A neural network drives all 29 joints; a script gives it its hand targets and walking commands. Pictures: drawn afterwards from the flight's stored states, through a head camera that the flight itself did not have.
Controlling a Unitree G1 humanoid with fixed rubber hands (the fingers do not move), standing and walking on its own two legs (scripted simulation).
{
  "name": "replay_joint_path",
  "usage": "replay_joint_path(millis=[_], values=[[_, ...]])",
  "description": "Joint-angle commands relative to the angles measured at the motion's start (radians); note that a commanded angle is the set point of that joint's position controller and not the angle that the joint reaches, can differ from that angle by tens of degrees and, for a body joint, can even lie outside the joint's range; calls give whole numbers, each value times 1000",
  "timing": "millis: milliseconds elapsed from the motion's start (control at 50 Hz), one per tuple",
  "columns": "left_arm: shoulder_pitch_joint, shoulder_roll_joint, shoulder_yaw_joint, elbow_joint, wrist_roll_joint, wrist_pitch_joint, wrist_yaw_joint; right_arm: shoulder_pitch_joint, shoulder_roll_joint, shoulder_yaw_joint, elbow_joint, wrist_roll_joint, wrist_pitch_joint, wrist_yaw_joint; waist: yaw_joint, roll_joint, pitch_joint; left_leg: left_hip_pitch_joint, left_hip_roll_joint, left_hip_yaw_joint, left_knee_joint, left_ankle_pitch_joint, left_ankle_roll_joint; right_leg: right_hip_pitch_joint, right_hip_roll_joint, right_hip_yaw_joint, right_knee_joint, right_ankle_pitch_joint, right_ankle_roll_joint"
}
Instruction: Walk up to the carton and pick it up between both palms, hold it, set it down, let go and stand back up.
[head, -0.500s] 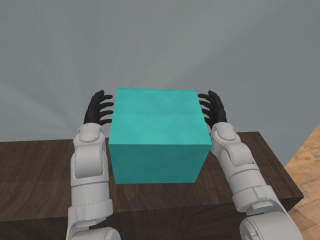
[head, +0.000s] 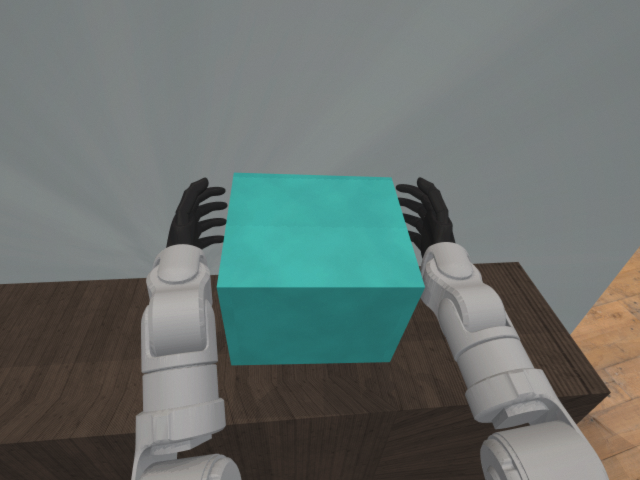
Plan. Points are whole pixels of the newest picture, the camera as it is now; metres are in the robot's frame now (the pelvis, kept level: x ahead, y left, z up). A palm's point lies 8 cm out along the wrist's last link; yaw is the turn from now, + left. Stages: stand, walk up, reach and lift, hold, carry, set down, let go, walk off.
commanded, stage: hold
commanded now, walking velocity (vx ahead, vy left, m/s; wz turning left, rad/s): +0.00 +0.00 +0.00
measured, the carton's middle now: (313, 269) +0.36 +0.01 +0.12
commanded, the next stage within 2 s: none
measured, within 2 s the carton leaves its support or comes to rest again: neither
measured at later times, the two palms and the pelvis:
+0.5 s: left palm (190, 244) +0.35 +0.16 +0.18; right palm (439, 242) +0.36 -0.14 +0.17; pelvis +0.00 +0.00 +0.00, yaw +0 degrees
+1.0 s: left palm (189, 243) +0.35 +0.16 +0.18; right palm (436, 242) +0.36 -0.14 +0.17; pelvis +0.00 +0.00 +0.00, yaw +0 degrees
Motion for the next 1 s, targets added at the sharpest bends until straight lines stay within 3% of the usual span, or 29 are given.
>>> replay_joint_path(millis=[0, 40, 100, 180, 260, 360, 580, 640, 740, 820, 900, 980], values=[[-549, -477, -465, -53, -136, -35, -126, -670, 536, 341, -287, 27, -69, 94, -14, 72, -317, 225, -64, 33, 3, 156, 22, -91, 39, -39, -36, 218, 65], [-553, -492, -501, -53, -155, -40, -126, -693, 534, 350, -337, 39, -78, 90, -28, 94, -350, 243, -67, 28, 27, 201, 9, -84, 40, -37, -32, 264, 66], [-550, -496, -505, -55, -157, -49, -120, -699, 532, 372, -343, 50, -78, 88, -19, 96, -350, 250, -64, 21, 36, 233, 4, -88, 48, -43, -28, 279, 65], [-552, -486, -491, -38, -142, -42, -112, -680, 515, 339, -291, 35, -71, 100, -16, 101, -302, 240, -55, 24, 13, 169, 4, -129, 46, -45, -45, 162, 53], [-555, -496, -495, -45, -157, -44, -114, -719, 529, 352, -344, 40, -86, 103, -6, 82, -373, 250, -59, 25, 20, 188, 13, -104, 48, -42, -37, 199, 56], [-549, -494, -508, -57, -147, -40, -107, -699, 509, 345, -321, 41, -79, 99, -15, 113, -341, 259, -55, 26, 27, 213, -1, -119, 52, -46, -39, 192, 49], [-543, -474, -453, -32, -127, -33, -129, -713, 542, 362, -315, 40, -76, 92, 9, 59, -320, 215, -69, 36, 11, 173, 28, -68, 39, -34, -34, 256, 67], [-573, -487, -490, -39, -148, -42, -127, -712, 532, 337, -318, 28, -79, 91, -24, 84, -331, 232, -65, 32, 20, 170, 12, -96, 40, -39, -37, 232, 65], [-585, -486, -489, -28, -147, -45, -120, -693, 526, 319, -280, 24, -76, 98, -26, 102, -307, 233, -58, 29, 8, 140, 11, -129, 40, -42, -44, 159, 57], [-580, -482, -451, 7, -132, -41, -119, -716, 524, 296, -250, 5, -78, 111, -8, 80, -297, 211, -54, 35, -12, 85, 25, -140, 37, -45, -54, 89, 50], [-586, -498, -485, -41, -142, -48, -106, -724, 529, 324, -280, 27, -96, 114, -5, 113, -366, 255, -52, 31, 22, 209, 6, -115, 49, -49, -34, 176, 47], [-538, -491, -492, -49, -148, -45, -115, -705, 536, 371, -321, 53, -89, 92, -11, 89, -369, 261, -65, 26, 39, 252, 7, -67, 45, -37, -24, 299, 67]])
